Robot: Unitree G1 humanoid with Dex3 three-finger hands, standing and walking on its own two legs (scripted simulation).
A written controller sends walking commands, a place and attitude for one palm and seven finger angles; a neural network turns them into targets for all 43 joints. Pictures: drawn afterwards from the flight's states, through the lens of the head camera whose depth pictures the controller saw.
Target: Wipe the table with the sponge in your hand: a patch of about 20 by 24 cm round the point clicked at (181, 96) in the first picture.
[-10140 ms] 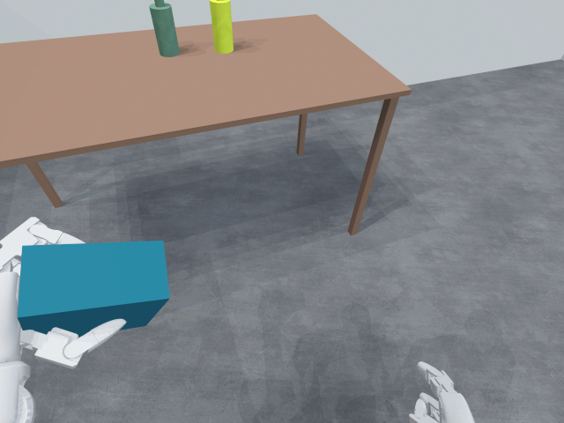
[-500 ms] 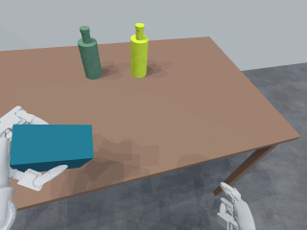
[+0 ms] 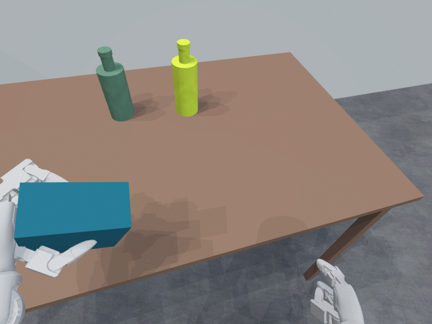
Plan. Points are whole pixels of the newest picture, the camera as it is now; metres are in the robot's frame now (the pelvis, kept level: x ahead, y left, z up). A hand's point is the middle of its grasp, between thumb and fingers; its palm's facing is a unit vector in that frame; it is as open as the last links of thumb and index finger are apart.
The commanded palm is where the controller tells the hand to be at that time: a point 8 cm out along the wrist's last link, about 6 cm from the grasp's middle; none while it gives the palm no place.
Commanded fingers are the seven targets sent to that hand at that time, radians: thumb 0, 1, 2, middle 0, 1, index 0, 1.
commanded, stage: come to a stop and stand still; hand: left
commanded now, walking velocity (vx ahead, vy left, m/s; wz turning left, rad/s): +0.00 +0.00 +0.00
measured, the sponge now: (91, 219) +0.23 +0.21 +0.13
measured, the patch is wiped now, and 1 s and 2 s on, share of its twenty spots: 0.00 0.00 0.00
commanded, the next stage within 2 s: look again from close up in 0.22 s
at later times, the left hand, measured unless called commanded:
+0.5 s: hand (44, 225) +0.20 +0.25 +0.15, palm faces +0.36 -0.85 -0.38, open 10.3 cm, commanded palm +0.15 +0.29 +0.17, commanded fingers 0.00 0.10 1.30 -1.20 -1.60 -1.20 -1.60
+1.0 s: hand (72, 218) +0.22 +0.22 +0.16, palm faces +0.32 -0.87 -0.39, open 10.3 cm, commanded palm +0.16 +0.26 +0.17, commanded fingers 0.00 0.10 1.30 -1.20 -1.60 -1.20 -1.60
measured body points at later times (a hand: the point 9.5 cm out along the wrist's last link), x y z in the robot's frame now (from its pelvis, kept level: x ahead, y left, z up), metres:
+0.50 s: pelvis -0.01 +0.01 +0.00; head +0.01 +0.02 +0.45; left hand +0.18 +0.29 +0.18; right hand +0.17 -0.22 -0.07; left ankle +0.02 +0.10 -0.74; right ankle -0.02 -0.13 -0.74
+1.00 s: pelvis -0.02 -0.02 -0.01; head +0.01 +0.00 +0.44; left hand +0.19 +0.26 +0.18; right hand +0.16 -0.23 -0.08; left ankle +0.02 +0.10 -0.74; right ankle -0.02 -0.13 -0.74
